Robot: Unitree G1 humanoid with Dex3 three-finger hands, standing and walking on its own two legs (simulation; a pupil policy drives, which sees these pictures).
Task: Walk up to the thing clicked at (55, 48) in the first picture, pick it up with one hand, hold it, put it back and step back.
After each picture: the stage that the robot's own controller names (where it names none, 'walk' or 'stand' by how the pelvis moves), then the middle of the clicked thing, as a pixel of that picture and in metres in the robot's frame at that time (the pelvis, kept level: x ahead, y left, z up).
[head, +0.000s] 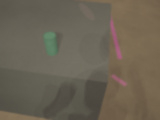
stand; (51, 44) +0.65 +0.18 -0.07
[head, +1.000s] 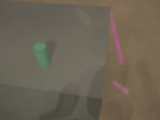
stand; (42, 55) +0.56 +0.23 -0.06
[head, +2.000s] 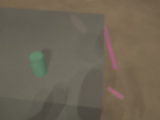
stand; (38, 64) +0.52 +0.22 -0.06
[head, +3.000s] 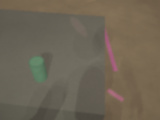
stand; (38, 69) +0.49 +0.22 -0.07
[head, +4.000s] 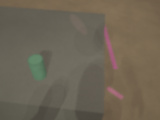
stand; (37, 67) +0.49 +0.22 -0.07
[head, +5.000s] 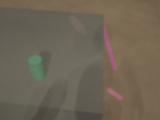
stand; (37, 68) +0.49 +0.23 -0.07
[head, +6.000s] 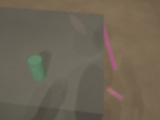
stand; (37, 68) +0.49 +0.23 -0.07
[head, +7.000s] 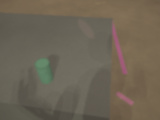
rise first; (44, 71) +0.49 +0.23 -0.07
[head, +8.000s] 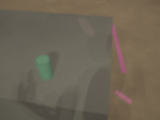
go down; (44, 68) +0.50 +0.22 -0.06
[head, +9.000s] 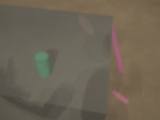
go down; (43, 65) +0.51 +0.21 -0.06
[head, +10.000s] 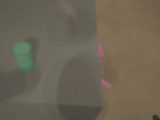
go down; (24, 57) +0.48 +0.21 -0.02
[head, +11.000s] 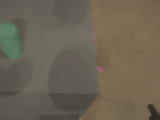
close in; (10, 41) +0.50 +0.22 +0.01
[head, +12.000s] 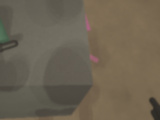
close; out of the picture +0.51 +0.23 +0.04
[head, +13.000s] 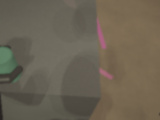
lift; (6, 66) +0.39 +0.24 +0.04
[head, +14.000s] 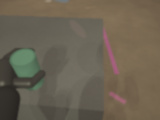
lift; (28, 70) +0.32 +0.17 +0.16
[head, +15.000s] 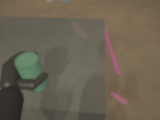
hold; (32, 72) +0.33 +0.17 +0.14
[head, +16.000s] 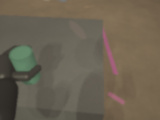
crouch; (26, 66) +0.36 +0.19 +0.13
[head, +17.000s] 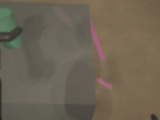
lower; (7, 29) +0.48 +0.22 +0.16
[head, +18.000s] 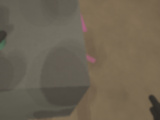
lower; out of the picture +0.51 +0.23 +0.04
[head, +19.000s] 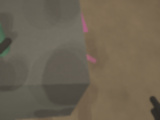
lower; out of the picture +0.50 +0.22 +0.03
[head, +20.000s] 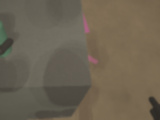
lower; out of the picture +0.49 +0.22 +0.03
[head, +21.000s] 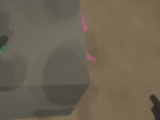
lower; out of the picture +0.50 +0.23 +0.04
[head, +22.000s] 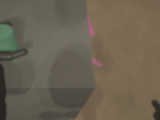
open; (7, 44) +0.48 +0.20 +0.03
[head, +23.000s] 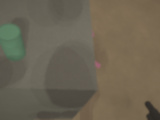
sink last; (12, 43) +0.48 +0.20 +0.02
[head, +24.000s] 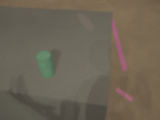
sink last; (46, 64) +0.49 +0.21 -0.01
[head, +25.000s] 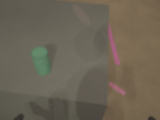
stand; (41, 61) +0.48 +0.20 -0.01
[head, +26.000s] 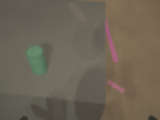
stand; (37, 61) +0.47 +0.21 +0.00
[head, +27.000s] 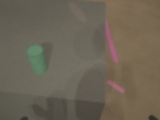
stand; (37, 60) +0.48 +0.21 +0.00
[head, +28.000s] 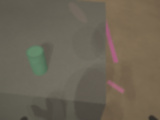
stand; (37, 61) +0.47 +0.20 +0.00
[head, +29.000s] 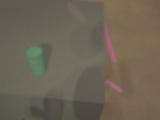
stand; (37, 61) +0.48 +0.20 -0.01
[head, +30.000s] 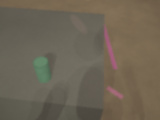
stand; (42, 70) +0.48 +0.20 -0.07
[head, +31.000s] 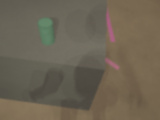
walk; (46, 32) +0.61 +0.17 -0.05
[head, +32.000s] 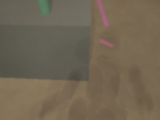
walk; (43, 4) +0.90 +0.27 -0.04
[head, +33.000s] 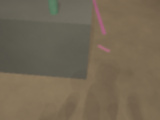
stand; (53, 5) +1.09 +0.23 -0.06
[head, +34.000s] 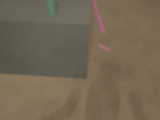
stand; (51, 6) +1.08 +0.24 -0.07
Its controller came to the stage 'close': yes
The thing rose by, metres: 0.22
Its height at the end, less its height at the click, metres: +0.00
